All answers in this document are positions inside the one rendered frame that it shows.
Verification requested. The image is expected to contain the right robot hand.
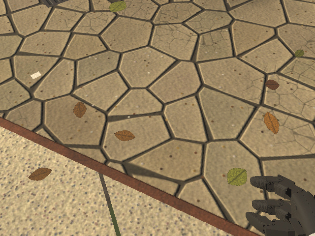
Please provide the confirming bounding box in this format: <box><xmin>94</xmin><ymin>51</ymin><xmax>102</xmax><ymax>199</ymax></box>
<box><xmin>245</xmin><ymin>174</ymin><xmax>315</xmax><ymax>236</ymax></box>

